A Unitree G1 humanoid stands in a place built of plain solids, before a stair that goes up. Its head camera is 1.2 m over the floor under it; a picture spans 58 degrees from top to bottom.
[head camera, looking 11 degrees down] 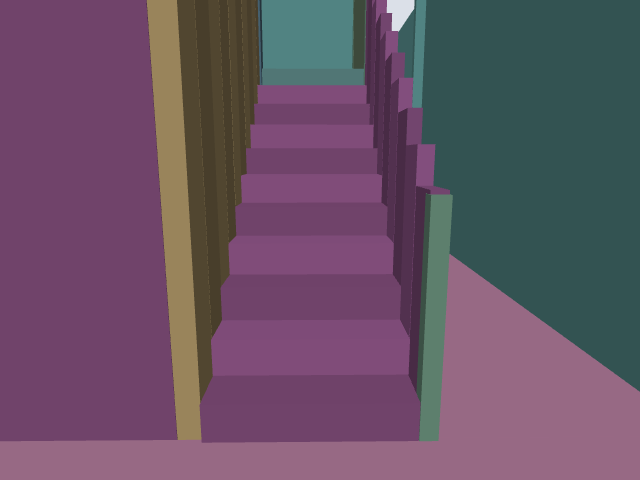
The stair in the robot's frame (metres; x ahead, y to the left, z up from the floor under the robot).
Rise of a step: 0.18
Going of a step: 0.25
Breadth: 0.94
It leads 1 degrees to the left of straight ahead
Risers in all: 11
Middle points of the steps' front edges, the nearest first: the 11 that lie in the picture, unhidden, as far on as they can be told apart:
1.66 0.04 0.17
1.91 0.04 0.35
2.16 0.05 0.53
2.41 0.05 0.71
2.66 0.05 0.89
2.90 0.06 1.07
3.15 0.06 1.25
3.40 0.06 1.44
3.65 0.06 1.62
3.89 0.07 1.80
4.14 0.07 1.98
